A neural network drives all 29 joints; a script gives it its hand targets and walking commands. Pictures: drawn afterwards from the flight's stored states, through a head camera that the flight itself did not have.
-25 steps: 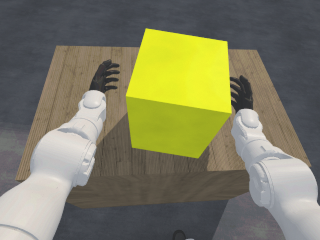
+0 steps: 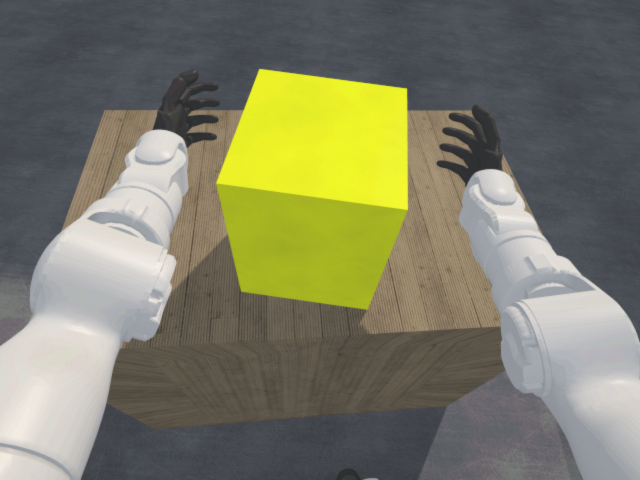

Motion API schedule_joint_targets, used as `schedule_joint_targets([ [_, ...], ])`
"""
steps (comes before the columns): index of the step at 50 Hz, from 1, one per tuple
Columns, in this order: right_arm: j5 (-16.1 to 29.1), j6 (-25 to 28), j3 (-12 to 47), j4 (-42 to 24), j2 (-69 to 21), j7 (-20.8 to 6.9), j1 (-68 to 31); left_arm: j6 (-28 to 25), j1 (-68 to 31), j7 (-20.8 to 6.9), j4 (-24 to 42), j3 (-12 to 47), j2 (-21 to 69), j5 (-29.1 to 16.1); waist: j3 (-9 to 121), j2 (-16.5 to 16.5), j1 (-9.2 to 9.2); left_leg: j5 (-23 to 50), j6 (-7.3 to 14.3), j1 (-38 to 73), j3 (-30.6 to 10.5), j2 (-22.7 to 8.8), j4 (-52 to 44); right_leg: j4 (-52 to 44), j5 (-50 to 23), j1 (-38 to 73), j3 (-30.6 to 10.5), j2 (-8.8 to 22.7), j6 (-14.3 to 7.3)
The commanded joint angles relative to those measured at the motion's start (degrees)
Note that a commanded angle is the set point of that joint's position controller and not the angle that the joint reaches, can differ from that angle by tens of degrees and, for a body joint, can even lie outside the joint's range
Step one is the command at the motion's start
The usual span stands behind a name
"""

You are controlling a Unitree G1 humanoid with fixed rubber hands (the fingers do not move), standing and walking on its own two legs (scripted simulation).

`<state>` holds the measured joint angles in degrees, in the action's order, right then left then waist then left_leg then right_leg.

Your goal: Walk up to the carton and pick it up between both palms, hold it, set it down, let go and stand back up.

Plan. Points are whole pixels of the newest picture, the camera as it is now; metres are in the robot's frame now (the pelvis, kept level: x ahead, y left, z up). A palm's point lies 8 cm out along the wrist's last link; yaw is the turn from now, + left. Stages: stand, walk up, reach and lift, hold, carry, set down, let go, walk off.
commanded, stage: set down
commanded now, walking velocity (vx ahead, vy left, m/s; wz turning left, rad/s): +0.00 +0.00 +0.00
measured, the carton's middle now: (317, 198) +0.49 -0.04 +0.03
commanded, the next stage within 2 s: none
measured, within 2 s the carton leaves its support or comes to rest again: neither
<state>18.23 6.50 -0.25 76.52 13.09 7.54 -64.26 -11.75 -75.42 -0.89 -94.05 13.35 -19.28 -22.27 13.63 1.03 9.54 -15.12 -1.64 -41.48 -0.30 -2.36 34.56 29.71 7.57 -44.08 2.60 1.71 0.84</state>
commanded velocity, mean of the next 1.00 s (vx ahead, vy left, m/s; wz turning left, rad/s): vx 0.00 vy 0.00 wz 0.00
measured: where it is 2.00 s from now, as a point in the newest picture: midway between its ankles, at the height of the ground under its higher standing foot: outside the picture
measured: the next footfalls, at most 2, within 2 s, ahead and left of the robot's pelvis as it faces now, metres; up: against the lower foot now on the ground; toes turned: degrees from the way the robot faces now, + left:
none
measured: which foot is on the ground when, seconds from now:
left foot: down 0.00-1.00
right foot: down 0.00-1.00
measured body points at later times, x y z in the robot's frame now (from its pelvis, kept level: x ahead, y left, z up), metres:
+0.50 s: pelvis +0.00 +0.01 +0.02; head +0.05 +0.04 +0.46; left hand +0.52 +0.16 +0.17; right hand +0.45 -0.22 +0.17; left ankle -0.01 +0.13 -0.72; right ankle +0.05 -0.13 -0.72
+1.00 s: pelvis +0.01 +0.01 +0.02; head +0.03 +0.03 +0.47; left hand +0.46 +0.17 +0.12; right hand +0.39 -0.22 +0.11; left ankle -0.01 +0.13 -0.72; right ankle +0.05 -0.13 -0.72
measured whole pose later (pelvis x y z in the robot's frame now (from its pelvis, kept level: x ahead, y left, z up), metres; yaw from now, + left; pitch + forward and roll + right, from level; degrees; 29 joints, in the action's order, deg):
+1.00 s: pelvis +0.01 +0.01 +0.02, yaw -1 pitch +4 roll -2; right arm 16.9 2.0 -0.3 52.6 10.8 11.1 -39.0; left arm 0.4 -48.1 -3.2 -63.0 1.6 -18.7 -13.1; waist 2.7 -0.4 6.7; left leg -15.1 -0.9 -16.4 1.1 -2.8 27.0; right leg 19.5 5.7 -18.2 1.6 1.0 1.6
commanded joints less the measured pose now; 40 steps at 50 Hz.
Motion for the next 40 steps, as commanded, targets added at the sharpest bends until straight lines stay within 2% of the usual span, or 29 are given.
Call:
schedule_joint_targets([
  [1, -0.4, -0.5, -0.4, -10.8, 8.4, 1.5, -27.6, -0.6, -26.9, -0.2, 5.5, 0.2, -10.4, -1.1, 38.3, 0.4, 0.87, 10.8, -0.4, 10.1, 2.0, 4.9, -3.9, 0.4, -20.2, 29.3, 0.0, -2.0, 1.6],
  [5, -0.6, -3.2, -0.9, -11.8, 7.7, 2.1, -29.3, 1.2, -28.9, -0.4, 6.2, 1.2, -10.6, -2.3, 36.7, 0.9, 1.30, 9.3, 0.1, 12.4, 2.0, 4.8, -5.2, -1.6, -16.1, 28.7, 0.3, -2.1, 1.1],
  [11, -1.1, -6.7, -2.6, -11.7, 8.0, 2.6, -29.6, 4.6, -30.5, -0.3, 8.7, 2.0, -10.8, -2.1, 34.0, 4.2, 1.50, 8.6, -0.4, 17.5, 1.7, 4.2, -6.9, -4.2, -12.5, 27.4, 0.9, -2.4, 0.1],
  [17, -1.4, -8.0, -3.7, -13.1, 8.6, 2.6, -26.3, 7.3, -26.9, -0.3, 12.2, 1.2, -9.7, -0.2, 32.0, 6.0, 1.73, 14.0, -1.7, 24.1, 1.4, 3.9, -7.7, -5.8, -16.0, 28.7, 1.6, -3.1, -0.8],
  [24, -1.2, -6.7, -3.1, -15.7, 8.4, 2.7, -16.9, 8.8, -17.5, -0.9, 19.6, -3.2, -8.3, 4.8, 27.5, 7.3, 0.68, 23.2, -3.0, 30.9, 1.5, 3.7, -7.8, -7.2, -21.7, 32.9, 1.8, -4.2, -1.2],
  [25, -1.0, -6.3, -3.1, -17.4, 8.7, 2.7, -17.8, 8.8, -18.1, -0.8, 21.3, -4.3, -9.0, 5.3, 27.6, 7.4, -0.18, 24.0, -3.1, 31.1, 1.6, 3.8, -7.6, -7.2, -21.7, 33.3, 1.8, -4.3, -1.2],
  [29, -0.2, -4.7, -1.8, -22.0, 8.3, 3.0, -12.2, 9.5, -11.8, -1.1, 28.0, -7.8, -8.7, 7.4, 26.6, 5.5, -0.92, 26.8, -3.1, 31.9, 1.9, 3.8, -7.5, -7.1, -25.4, 38.1, 1.4, -4.9, -0.9],
  [30, -0.1, -4.5, -2.2, -23.3, 8.5, 3.0, -13.7, 9.5, -13.5, -0.9, 29.3, -8.3, -8.9, 7.3, 26.7, 5.3, -0.99, 25.8, -3.1, 30.7, 1.9, 3.8, -7.6, -7.0, -24.6, 38.4, 1.5, -5.0, -0.9],
  [35, -0.2, -3.3, -1.4, -28.5, 7.4, 3.3, -6.2, 10.0, -5.7, -1.2, 34.1, -10.7, -8.2, 8.0, 25.9, 2.6, -1.54, 24.5, -2.5, 30.7, 2.4, 3.9, -8.0, -7.0, -25.7, 41.8, 0.9, -5.0, -0.3],
  [40, -0.9, -2.5, -1.8, -32.9, 7.2, 3.4, -3.6, 10.2, -3.0, -1.5, 38.6, -12.5, -8.7, 8.5, 24.9, 2.7, -2.02, 22.2, -2.3, 30.9, 2.7, 3.9, -8.5, -6.9, -23.2, 42.3, 0.7, -5.1, -0.3],
])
